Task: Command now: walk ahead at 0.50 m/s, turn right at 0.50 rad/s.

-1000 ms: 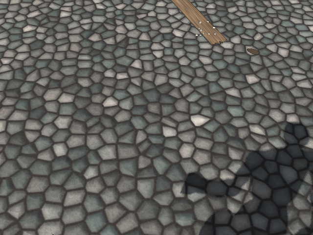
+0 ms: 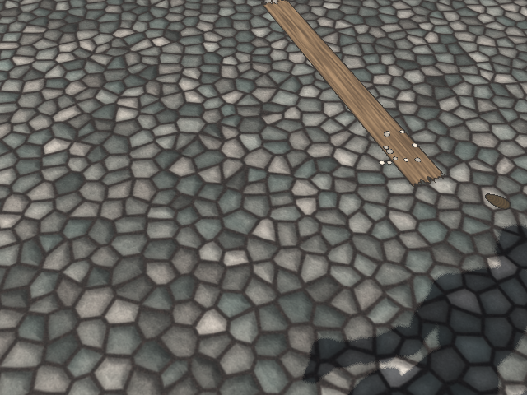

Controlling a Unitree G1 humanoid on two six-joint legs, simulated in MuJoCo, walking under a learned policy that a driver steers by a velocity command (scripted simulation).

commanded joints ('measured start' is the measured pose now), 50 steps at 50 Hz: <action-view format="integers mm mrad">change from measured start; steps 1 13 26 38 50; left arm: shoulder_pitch -120 200 203 223 6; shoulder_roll -3 240 107 94 83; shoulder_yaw -16 73 14 -3 -5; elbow -98 -47 9 3 -75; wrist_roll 3 -15 -26 5 -7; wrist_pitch -11 -3 -66 -27 44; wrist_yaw -15 52 53 86 90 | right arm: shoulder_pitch -12 -152 -247 -41 -131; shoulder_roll -116 -137 -63 -211 -196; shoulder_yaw -22 -24 2 -50 -67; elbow -44 -170 -185 -122 -154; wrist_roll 0 10 -6 46 2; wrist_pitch -15 0 60 51 119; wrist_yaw -6 14 25 20 8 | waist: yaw -1 143 56 22 4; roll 109 -4 -21 119 158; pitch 70 -191 -30 -259 -78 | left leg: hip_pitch -51 -787 -535 58 -249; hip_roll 274 84 106 394 146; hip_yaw -62 -254 -171 -701 -634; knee -100 1216 536 173 -10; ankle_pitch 377 -169 213 989 -62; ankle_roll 92 -49 -64 351 168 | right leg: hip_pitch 12 901 569 194 171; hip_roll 3 -250 -9 159 100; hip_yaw -51 580 104 85 69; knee -145 -619 -640 426 18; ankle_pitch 74 -98 685 -495 -305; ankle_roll -12 -374 -121 22 89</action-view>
